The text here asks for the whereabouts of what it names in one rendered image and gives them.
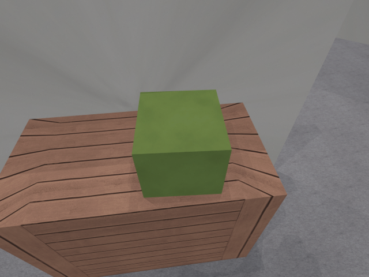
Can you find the pedestal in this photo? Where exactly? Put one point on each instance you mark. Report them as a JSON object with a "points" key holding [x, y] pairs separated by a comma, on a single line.
{"points": [[71, 203]]}

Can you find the carton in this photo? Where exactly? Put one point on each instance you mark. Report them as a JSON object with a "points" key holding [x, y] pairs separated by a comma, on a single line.
{"points": [[181, 145]]}

